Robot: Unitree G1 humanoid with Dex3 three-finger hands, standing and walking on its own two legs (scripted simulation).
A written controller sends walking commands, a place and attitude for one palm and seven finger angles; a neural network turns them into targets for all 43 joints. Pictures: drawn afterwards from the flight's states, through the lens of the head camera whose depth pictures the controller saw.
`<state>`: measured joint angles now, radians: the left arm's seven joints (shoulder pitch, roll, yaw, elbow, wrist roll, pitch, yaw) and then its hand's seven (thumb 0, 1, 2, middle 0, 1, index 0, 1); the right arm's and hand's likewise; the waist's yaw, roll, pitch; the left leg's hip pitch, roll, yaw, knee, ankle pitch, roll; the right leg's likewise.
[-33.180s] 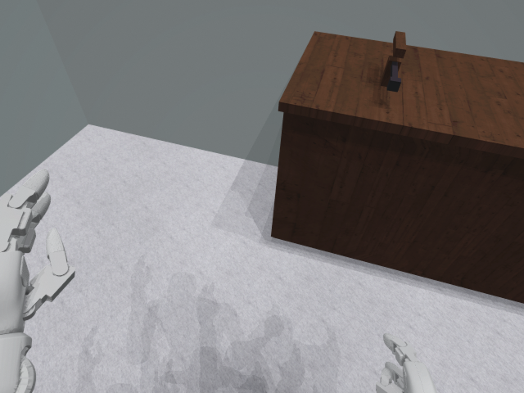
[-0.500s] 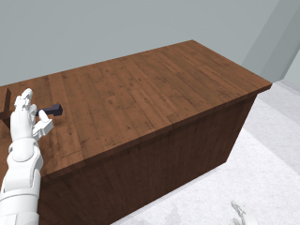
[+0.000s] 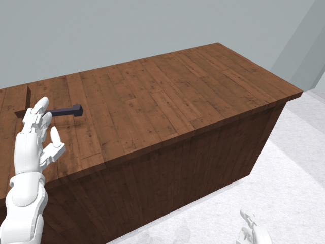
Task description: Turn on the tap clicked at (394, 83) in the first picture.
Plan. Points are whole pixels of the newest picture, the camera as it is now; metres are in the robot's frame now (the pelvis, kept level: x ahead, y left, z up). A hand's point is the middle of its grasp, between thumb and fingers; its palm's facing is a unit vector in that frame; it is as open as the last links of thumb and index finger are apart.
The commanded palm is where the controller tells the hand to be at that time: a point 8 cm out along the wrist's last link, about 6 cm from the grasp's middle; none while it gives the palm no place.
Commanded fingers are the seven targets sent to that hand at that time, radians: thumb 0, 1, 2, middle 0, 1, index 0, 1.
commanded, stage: draw the hand back beside the body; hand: left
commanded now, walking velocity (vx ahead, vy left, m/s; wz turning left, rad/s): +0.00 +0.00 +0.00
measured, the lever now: (77, 110) +0.48 +0.33 +0.07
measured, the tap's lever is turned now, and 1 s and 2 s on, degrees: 74 74 74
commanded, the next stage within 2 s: step back with the hand held close in 0.64 s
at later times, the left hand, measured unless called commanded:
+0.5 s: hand (51, 171) +0.20 +0.24 +0.15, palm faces +0.43 -0.84 -0.33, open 7.5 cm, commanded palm +0.16 +0.28 +0.17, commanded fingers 0.00 0.90 0.90 -0.20 -0.30 -0.20 -0.30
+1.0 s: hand (53, 175) +0.20 +0.24 +0.14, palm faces +0.37 -0.83 -0.41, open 7.4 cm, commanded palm +0.15 +0.28 +0.17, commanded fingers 0.00 0.90 0.90 -0.20 -0.30 -0.20 -0.30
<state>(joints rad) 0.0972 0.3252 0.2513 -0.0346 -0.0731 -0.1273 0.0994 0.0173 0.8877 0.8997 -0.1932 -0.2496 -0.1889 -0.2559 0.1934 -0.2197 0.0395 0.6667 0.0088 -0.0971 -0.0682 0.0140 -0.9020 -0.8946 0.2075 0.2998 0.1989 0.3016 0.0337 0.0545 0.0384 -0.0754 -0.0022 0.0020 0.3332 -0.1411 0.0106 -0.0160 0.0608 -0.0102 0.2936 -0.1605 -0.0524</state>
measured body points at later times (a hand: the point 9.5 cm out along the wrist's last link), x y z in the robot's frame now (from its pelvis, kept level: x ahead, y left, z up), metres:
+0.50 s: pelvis +0.01 -0.01 +0.00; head -0.02 -0.03 +0.45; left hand +0.17 +0.28 +0.17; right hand +0.22 -0.22 -0.08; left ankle +0.04 +0.11 -0.75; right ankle +0.01 -0.09 -0.75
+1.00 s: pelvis +0.00 +0.00 -0.01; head +0.00 -0.02 +0.44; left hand +0.17 +0.28 +0.17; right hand +0.19 -0.23 -0.09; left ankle +0.04 +0.11 -0.75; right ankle +0.01 -0.09 -0.75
